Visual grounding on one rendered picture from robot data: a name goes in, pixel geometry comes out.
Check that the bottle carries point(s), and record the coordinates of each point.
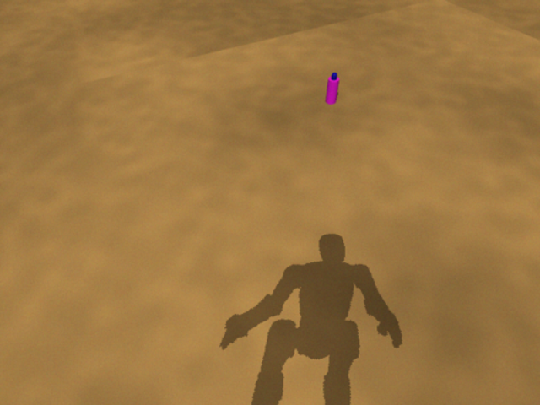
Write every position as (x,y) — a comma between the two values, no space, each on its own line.
(332,89)

